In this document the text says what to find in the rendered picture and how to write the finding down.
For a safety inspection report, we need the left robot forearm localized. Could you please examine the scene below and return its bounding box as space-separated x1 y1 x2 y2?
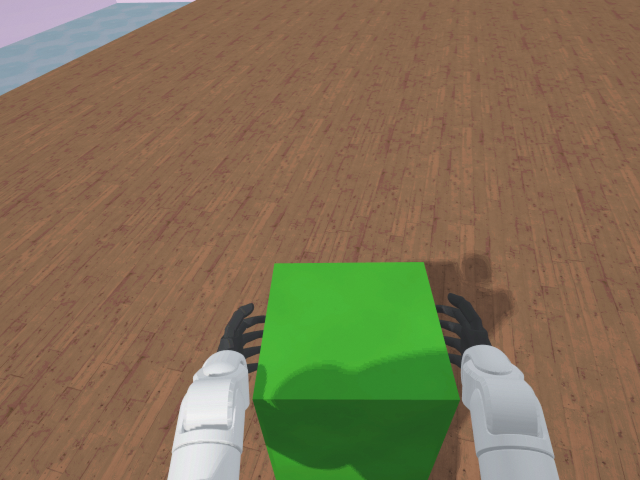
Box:
167 350 250 480

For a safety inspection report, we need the carton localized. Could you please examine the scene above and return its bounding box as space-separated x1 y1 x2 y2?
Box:
252 262 460 480

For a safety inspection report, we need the robot right hand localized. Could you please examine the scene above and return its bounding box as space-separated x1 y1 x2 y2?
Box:
435 293 492 368

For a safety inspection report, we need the right robot forearm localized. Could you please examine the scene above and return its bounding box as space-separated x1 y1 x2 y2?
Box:
461 345 559 480

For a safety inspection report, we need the robot left hand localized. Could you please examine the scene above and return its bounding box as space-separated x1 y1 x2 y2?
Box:
217 303 266 373

